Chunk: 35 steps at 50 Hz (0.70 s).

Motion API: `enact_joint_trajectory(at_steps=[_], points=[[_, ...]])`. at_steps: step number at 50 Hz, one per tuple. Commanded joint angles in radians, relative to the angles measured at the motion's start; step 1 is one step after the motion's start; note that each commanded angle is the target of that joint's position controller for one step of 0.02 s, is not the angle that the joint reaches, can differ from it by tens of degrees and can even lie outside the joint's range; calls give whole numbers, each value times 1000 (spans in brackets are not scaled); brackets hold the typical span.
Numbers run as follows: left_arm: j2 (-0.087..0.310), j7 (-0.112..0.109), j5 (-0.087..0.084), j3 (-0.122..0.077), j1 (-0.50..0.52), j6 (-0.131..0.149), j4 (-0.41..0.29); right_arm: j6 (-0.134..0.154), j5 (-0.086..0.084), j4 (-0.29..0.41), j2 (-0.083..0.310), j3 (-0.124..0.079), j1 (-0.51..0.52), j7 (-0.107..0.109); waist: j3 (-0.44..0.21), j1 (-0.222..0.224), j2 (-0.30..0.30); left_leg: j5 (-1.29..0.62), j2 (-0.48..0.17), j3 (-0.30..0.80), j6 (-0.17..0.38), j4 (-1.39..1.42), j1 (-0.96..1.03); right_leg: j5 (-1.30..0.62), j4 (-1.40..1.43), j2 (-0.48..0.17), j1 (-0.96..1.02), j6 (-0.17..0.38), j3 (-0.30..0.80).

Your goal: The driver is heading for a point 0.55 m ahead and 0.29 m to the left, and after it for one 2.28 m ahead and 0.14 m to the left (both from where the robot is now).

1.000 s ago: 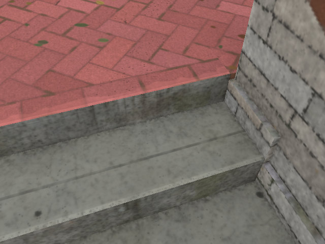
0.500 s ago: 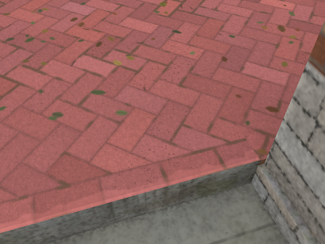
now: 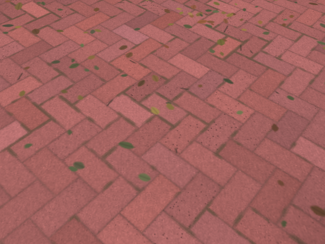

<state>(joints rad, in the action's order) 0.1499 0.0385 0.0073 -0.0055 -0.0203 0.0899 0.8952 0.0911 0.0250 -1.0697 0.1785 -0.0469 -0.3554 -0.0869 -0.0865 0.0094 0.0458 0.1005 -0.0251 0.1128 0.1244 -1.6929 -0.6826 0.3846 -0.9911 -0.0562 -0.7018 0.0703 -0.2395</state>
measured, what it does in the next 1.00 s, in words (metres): climbs, turning left: left foot 0.15 m higher, then right foot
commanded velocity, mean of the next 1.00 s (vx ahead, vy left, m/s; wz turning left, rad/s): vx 0.50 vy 0.00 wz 0.49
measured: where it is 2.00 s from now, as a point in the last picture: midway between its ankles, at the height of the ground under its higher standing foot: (125, 112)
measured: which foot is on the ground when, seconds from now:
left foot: up 0.00-0.42, down 0.44-0.96, up 0.98-1.00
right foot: down 0.00-0.48, up 0.50-0.92, down 0.94-1.00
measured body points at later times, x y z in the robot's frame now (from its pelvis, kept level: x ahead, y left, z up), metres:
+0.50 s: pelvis +0.29 +0.07 +0.09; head +0.31 +0.05 +0.54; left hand +0.15 +0.23 -0.05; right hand +0.57 -0.04 +0.00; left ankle +0.35 +0.17 -0.52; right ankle +0.09 -0.12 -0.62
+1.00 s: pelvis +0.58 +0.10 +0.20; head +0.58 +0.09 +0.65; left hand +0.67 +0.41 +0.14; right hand +0.73 -0.11 +0.06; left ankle +0.37 +0.17 -0.48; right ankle +0.71 +0.04 -0.52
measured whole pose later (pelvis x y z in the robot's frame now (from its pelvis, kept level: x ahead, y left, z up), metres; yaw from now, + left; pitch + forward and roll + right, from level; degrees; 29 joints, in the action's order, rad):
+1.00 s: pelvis +0.58 +0.10 +0.20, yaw +28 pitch +2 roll +1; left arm 0.24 0.06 0.04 -0.03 -0.06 0.11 0.72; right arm 0.14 0.05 -0.93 0.26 -0.05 -0.33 -0.07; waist -0.06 -0.06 0.02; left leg 0.52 0.05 0.16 0.02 -0.80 -0.15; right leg 0.21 -0.64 -0.03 -0.50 0.03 -0.03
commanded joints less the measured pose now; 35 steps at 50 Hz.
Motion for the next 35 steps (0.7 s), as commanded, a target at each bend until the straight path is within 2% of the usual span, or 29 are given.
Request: enact_joint_trajectory(at_steps=[1, 2, 3, 5, 6, 8, 9, 10, 11, 12, 13, 14, 16, 17, 18, 19, 20, 21, 22, 23, 24, 25, 26, 27, 29, 31, 32, 33, 35], points=[[-118, 16, 2, 17, -156, -1, 85, -39, 8, 86, -110, 32, 34, 6, -44, -35, -24, 7, -60, 21, 71, -217, -354, -131, 585, -295, 355, 154, 462], [-94, 8, 15, 3, -149, -2, 103, -55, -5, 112, -137, 45, 60, 5, -10, -34, -40, 91, -59, 25, 89, -266, -432, -82, 615, -278, 342, 143, 385], [-53, 15, 35, -7, -151, -10, 96, -61, -26, 128, -115, 44, 80, 2, -9, -28, -41, 181, -70, 11, 71, -281, -443, -104, 672, -290, 331, 128, 299], [-60, 14, 71, 3, -213, -13, 146, -65, -36, 115, -107, 59, 97, 4, 97, -48, -63, 175, -53, 45, 113, -401, -643, 30, 743, -298, 343, 121, 278], [-55, 37, 113, 13, -259, -18, 176, -59, -57, 151, -106, 71, 163, 22, 118, -31, -54, 197, -43, 36, 170, -524, -726, 20, 771, -278, 338, 142, 248], [-62, 53, 134, 38, -240, -8, 190, -63, -57, 184, -75, 81, 197, 38, 99, -71, -4, 118, -50, 25, 218, -373, -749, 36, 810, -221, 326, 102, 141], [-52, 52, 128, 45, -258, -5, 197, -71, -54, 204, -49, 84, 239, 44, 64, -74, -63, 156, -58, -18, 221, -364, -764, 7, 847, -208, 354, 107, 114], [-28, 45, 137, 44, -284, -3, 203, -81, -45, 210, -27, 88, 257, 39, 77, -63, -53, 80, -70, -30, 210, -315, -780, -49, 860, -209, 387, 106, 84], [-1, 51, 156, 50, -327, -5, 214, -87, -33, 265, 11, 88, 364, 33, 47, -49, 4, 38, -116, -82, 204, -172, -780, -101, 892, -224, 433, 99, 47], [15, 50, 153, 58, -409, -6, 231, -101, -16, 292, 37, 82, 435, 24, 6, -16, -29, -51, -145, -102, 176, -79, -757, -155, 878, -222, 462, 92, 37], [20, 41, 146, 61, -502, -9, 251, -104, -12, 284, 26, 84, 453, 18, 0, 16, -61, -94, -128, -144, 160, -30, -771, -249, 856, -198, 532, 92, 1], [47, 53, 141, 61, -546, -16, 251, -115, -4, 292, 3, 95, 526, 13, 28, 44, -97, 45, -147, -178, 155, -3, -736, -345, 906, -243, 537, 90, -19], [51, 55, 126, 58, -638, -18, 277, -124, 0, 311, -30, 112, 605, 3, 40, 81, -97, 123, -143, -198, 151, 129, -774, -459, 911, -261, 717, 105, -21], [63, 51, 109, 52, -579, -11, 222, -111, 14, 299, -48, 107, 556, -9, 46, 53, -115, 169, -124, -242, 125, 177, -658, -583, 905, -277, 749, 105, -60], [72, 50, 99, 47, -588, -11, 222, -107, 11, 315, -36, 105, 593, -13, 51, 55, -108, 229, -102, -259, 127, 207, -573, -702, 904, -288, 739, 100, -67], [108, 35, 92, 33, -578, -1, 197, -99, 3, 337, -45, 101, 581, -18, 28, 15, -188, 261, -40, -300, 136, 255, -452, -905, 879, -272, 743, 111, -95], [150, 25, 89, 17, -583, 7, 186, -86, -3, 353, -9, 86, 580, -18, 29, 3, -168, 273, 9, -338, 124, 321, -331, -1194, 829, -284, 748, 110, -105], [210, 22, 80, 3, -552, 25, 163, -70, -11, 353, 4, 78, 522, -16, 27, -59, -248, 333, 60, -327, 108, 421, -234, -1429, 778, -298, 790, 112, -100], [243, 27, 83, -11, -513, 35, 155, -61, -16, 333, 21, 72, 422, -8, 1, -113, -272, 330, 88, -279, 109, 505, -138, -1613, 688, -315, 834, 101, -93], [223, 11, 93, -17, -534, 54, 121, -46, -21, 301, 64, 67, 277, 10, -152, -111, -218, -70, 80, -190, 157, 448, 178, -1627, 534, -271, 696, 45, -99], [206, 15, 128, -21, -568, 70, 109, -46, -30, 287, 113, 43, 142, 33, -274, -132, -155, -75, 74, -2, 192, 546, 540, -1279, 316, -188, 405, -8, -38], [138, 45, 142, -15, -496, 64, 56, -55, 14, 220, 188, 9, -89, 67, -316, -202, 23, -50, -7, 306, 252, 861, 831, -420, 39, -66, 98, -63, 51], [137, 82, 59, -30, -411, 46, 16, -59, 20, 151, 310, -36, -267, 64, -320, -232, 38, 180, -120, 657, 259, 1134, 825, -140, -407, 64, -51, -64, 269], [101, 94, 55, -34, -381, 30, 22, -26, 30, 127, 372, -85, -229, 77, -192, -201, -11, 131, -158, 655, 234, 1182, 666, -217, -678, 76, -145, -42, 430], [61, 51, 79, -19, -298, 42, -18, 14, -26, 112, 177, -45, -74, 52, -50, -118, -36, 209, -126, 591, 243, 1143, 421, -228, -919, 68, -241, -18, 468], [28, 16, 81, -5, -216, 43, -83, 13, -6, 112, 12, 16, 53, 35, -29, -23, -54, 158, -121, 553, 250, 1169, 317, -188, -1041, 71, -335, 42, 464], [47, 4, 78, -5, -213, 31, -99, 12, 28, 107, -12, 33, 100, 24, -29, 27, -95, 163, -102, 516, 237, 1194, 270, -238, -975, 60, -366, 53, 466], [84, 2, 77, -10, -189, 17, -112, 14, 40, 90, -10, 37, 116, 24, -4, 45, -101, 188, -90, 443, 210, 1215, 232, -220, -927, 39, -388, 47, 439], [122, 16, 78, -19, -177, 0, -137, 49, 29, 97, 50, 27, 141, 32, 53, 72, -34, 213, -47, 299, 174, 1304, 111, -168, -806, -6, -308, 53, 384]])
